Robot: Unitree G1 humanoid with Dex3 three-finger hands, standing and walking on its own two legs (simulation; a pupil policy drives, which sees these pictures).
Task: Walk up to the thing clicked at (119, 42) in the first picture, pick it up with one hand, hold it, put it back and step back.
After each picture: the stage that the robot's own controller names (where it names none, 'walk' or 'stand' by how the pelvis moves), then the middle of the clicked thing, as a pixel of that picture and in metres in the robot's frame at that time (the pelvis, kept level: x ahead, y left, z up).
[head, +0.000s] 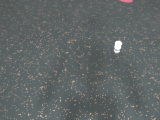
stand; (117, 46) +1.31 -0.35 -0.72
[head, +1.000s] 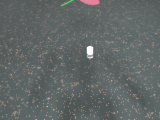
walk; (90, 52) +1.23 +0.06 -0.69
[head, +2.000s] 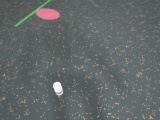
walk; (58, 88) +0.74 +0.32 -0.72
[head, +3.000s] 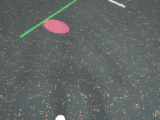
walk; out of the picture +0.47 +0.23 -0.71
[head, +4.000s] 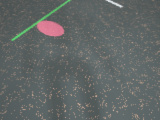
stand; out of the picture +0.35 +0.21 -0.71
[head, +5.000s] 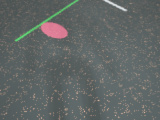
stand; out of the picture +0.33 +0.20 -0.72
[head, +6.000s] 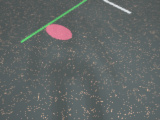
stand; out of the picture +0.35 +0.19 -0.72
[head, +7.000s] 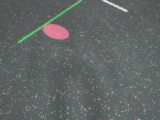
stand; out of the picture +0.36 +0.21 -0.72
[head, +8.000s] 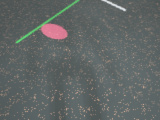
stand; out of the picture +0.34 +0.21 -0.73
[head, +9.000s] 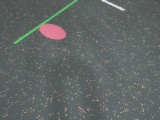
go down; out of the picture +0.33 +0.21 -0.73
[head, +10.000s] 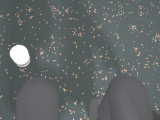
go down; (21, 56) +0.44 +0.22 -0.31
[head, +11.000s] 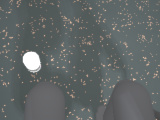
close in; (32, 62) +0.44 +0.21 -0.32
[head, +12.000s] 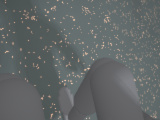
close in; out of the picture +0.43 +0.25 -0.23
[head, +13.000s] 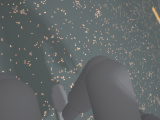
close; out of the picture +0.42 +0.26 -0.23
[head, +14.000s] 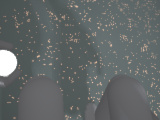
lift; (3, 65) +0.35 +0.26 -0.11
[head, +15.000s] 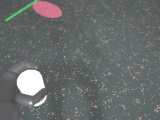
lift; (33, 88) +0.32 +0.18 +0.03
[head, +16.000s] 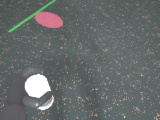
hold; (40, 92) +0.32 +0.16 +0.00
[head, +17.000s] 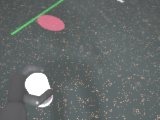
hold; (40, 90) +0.32 +0.17 +0.01
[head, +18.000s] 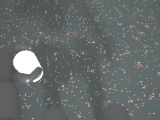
crouch; (29, 67) +0.40 +0.19 -0.06
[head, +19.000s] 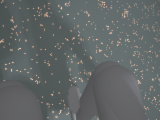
lower; out of the picture +0.45 +0.24 -0.20
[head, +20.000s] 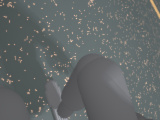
lower; out of the picture +0.45 +0.27 -0.24
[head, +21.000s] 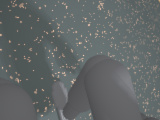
lower; out of the picture +0.43 +0.27 -0.23
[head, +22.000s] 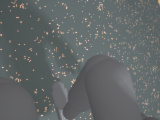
lower; out of the picture +0.43 +0.27 -0.23
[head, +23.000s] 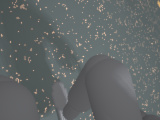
rest; out of the picture +0.43 +0.27 -0.23
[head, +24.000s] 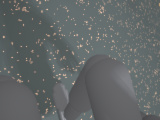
open; out of the picture +0.42 +0.24 -0.23
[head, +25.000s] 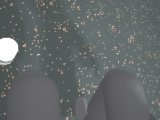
stand; (6, 52) +0.42 +0.22 -0.25
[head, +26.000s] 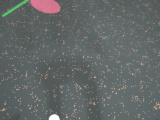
stand; out of the picture +0.36 +0.17 -0.61
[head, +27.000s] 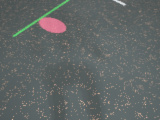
stand; out of the picture +0.35 +0.18 -0.67
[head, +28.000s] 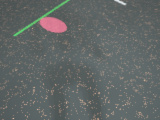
stand; out of the picture +0.35 +0.17 -0.67
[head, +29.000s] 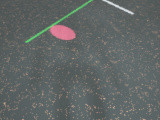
stand; out of the picture +0.38 +0.17 -0.72
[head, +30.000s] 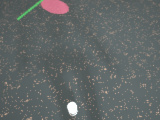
walk; (72, 109) +0.46 +0.11 -0.70
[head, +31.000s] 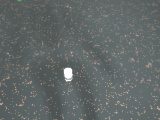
walk; (68, 74) +0.73 +0.13 -0.69
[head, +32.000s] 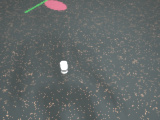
stand; (64, 67) +1.01 +0.21 -0.70
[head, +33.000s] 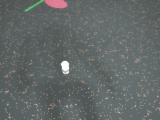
stand; (65, 67) +0.97 +0.21 -0.72
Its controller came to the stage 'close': yes
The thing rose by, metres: 0.71
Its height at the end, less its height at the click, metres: +0.00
